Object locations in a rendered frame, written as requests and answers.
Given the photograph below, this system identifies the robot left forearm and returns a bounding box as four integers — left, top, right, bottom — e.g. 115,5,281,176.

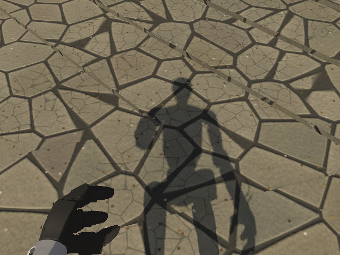
27,240,67,255

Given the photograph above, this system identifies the robot left hand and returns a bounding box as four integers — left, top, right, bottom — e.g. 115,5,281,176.
39,183,120,255

